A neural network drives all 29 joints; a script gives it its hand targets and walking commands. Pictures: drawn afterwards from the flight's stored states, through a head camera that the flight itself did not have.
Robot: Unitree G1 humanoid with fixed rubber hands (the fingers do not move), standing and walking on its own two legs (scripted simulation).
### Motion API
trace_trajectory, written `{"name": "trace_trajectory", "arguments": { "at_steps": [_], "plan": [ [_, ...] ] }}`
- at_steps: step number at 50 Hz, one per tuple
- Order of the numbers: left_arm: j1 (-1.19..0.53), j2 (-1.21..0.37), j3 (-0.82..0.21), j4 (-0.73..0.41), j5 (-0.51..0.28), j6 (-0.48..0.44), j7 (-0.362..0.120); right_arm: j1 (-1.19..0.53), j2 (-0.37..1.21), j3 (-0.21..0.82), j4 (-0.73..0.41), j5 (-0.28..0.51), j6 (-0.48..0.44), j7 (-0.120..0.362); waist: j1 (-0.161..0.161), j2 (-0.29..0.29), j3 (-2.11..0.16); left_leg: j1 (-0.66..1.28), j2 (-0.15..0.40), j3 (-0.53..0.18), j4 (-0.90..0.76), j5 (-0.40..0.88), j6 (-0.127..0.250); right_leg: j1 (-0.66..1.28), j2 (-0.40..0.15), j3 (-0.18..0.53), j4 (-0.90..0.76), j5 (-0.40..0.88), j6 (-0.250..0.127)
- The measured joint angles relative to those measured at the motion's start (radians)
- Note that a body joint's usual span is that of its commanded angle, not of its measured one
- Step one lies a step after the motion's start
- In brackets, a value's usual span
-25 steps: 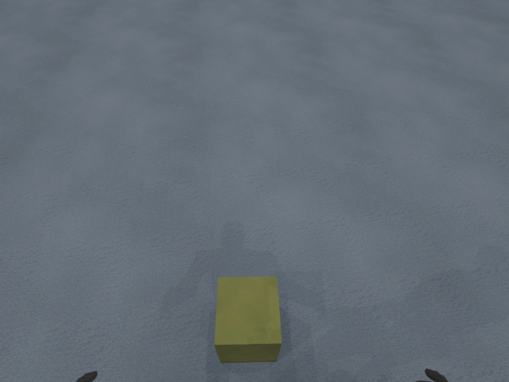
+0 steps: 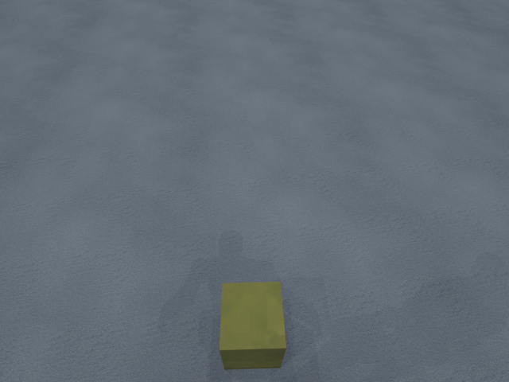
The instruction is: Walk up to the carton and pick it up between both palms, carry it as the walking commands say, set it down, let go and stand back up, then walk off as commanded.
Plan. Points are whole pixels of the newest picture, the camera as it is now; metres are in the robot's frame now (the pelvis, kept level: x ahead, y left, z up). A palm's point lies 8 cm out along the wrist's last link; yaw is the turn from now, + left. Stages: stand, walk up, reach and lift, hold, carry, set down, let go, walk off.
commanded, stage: walk up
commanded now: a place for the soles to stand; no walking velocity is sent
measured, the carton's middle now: (251, 326) +0.42 +0.03 -0.66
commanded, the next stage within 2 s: reach and lift in 1.68 s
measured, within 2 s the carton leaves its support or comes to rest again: neither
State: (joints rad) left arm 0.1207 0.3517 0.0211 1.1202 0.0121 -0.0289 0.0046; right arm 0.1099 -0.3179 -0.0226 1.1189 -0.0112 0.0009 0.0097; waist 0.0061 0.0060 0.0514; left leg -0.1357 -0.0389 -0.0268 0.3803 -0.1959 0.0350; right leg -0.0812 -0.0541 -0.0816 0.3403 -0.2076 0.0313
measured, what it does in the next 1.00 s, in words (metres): stands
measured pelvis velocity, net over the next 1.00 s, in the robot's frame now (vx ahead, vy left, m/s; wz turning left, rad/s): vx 0.00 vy -0.02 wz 0.14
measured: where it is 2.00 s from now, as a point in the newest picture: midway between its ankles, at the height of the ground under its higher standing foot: outside the picture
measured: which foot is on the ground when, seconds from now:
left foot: down 0.00-1.00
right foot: down 0.00-1.00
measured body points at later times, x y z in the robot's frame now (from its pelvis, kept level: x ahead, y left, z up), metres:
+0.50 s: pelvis +0.00 -0.02 -0.01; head +0.01 -0.01 +0.44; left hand +0.08 +0.29 -0.14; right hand +0.09 -0.31 -0.13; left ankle +0.01 +0.10 -0.75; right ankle -0.01 -0.14 -0.75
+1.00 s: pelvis +0.00 -0.02 -0.02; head +0.02 +0.00 +0.43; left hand +0.06 +0.30 -0.15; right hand +0.12 -0.31 -0.13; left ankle +0.01 +0.10 -0.75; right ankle -0.01 -0.14 -0.75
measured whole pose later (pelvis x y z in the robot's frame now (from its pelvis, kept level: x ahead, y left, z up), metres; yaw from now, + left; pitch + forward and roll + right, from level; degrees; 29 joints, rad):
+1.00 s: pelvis +0.00 -0.02 -0.02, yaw +8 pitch -3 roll -1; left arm 0.09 0.38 0.07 0.99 0.01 0.01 0.00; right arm 0.18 -0.33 -0.03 0.97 -0.03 0.00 -0.01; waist 0.01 -0.02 0.11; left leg -0.27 -0.07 -0.17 0.61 -0.28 0.01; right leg -0.16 -0.01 -0.09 0.55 -0.32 -0.02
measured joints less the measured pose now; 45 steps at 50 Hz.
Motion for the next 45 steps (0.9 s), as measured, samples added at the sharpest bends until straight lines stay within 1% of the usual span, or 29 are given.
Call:
{"name": "trace_trajectory", "arguments": {
  "at_steps": [14,18,27,33,39,43,44,45],
  "plan": [
    [-0.013,-0.011,0.009,-0.018,0.004,0.003,0.003,0.009,-0.013,-0.003,-0.017,-0.002,0.0,-0.001,-0.004,-0.001,-0.015,-0.01,0.004,-0.017,0.023,-0.015,-0.01,-0.005,0.004,-0.017,0.025,-0.022,-0.009],
    [-0.027,-0.008,0.023,-0.035,0.002,0.014,-0.002,0.015,-0.015,-0.003,-0.036,0.003,-0.009,-0.003,-0.009,-0.008,-0.005,-0.032,0.003,-0.033,0.06,-0.028,-0.014,-0.019,0.004,-0.033,0.058,-0.04,-0.014],
    [-0.023,-0.004,0.042,-0.065,0.0,0.032,-0.007,0.036,-0.019,-0.01,-0.068,-0.003,-0.009,-0.011,-0.005,-0.016,0.012,-0.066,0.003,-0.061,0.125,-0.057,-0.023,-0.041,0.005,-0.06,0.118,-0.077,-0.025],
    [-0.014,-0.006,0.044,-0.076,0.002,0.037,-0.007,0.04,-0.025,-0.013,-0.092,-0.004,-0.005,-0.014,0.001,-0.007,0.026,-0.086,0.001,-0.079,0.163,-0.072,-0.027,-0.05,0.003,-0.078,0.15,-0.096,-0.03],
    [-0.006,-0.001,0.047,-0.093,0.009,0.042,-0.005,0.05,-0.029,-0.018,-0.116,-0.005,0.001,-0.012,0.006,-0.006,0.039,-0.108,-0.01,-0.096,0.222,-0.098,-0.024,-0.058,-0.006,-0.096,0.198,-0.126,-0.03],
    [-0.004,0.009,0.052,-0.111,0.006,0.049,-0.005,0.062,-0.027,-0.018,-0.127,-0.009,-0.002,-0.011,0.015,-0.023,0.043,-0.113,-0.027,-0.091,0.247,-0.114,-0.014,-0.073,-0.026,-0.092,0.248,-0.154,-0.023],
    [-0.005,0.012,0.053,-0.116,0.003,0.053,-0.005,0.065,-0.025,-0.017,-0.132,-0.011,-0.004,-0.011,0.016,-0.026,0.043,-0.116,-0.029,-0.092,0.25,-0.116,-0.011,-0.079,-0.024,-0.087,0.257,-0.161,-0.023],
    [-0.007,0.017,0.053,-0.121,0.001,0.055,-0.005,0.067,-0.022,-0.016,-0.137,-0.014,-0.006,-0.012,0.013,-0.029,0.044,-0.121,-0.03,-0.096,0.252,-0.116,-0.009,-0.085,-0.01,-0.062,0.262,-0.176,-0.028]
  ]
}}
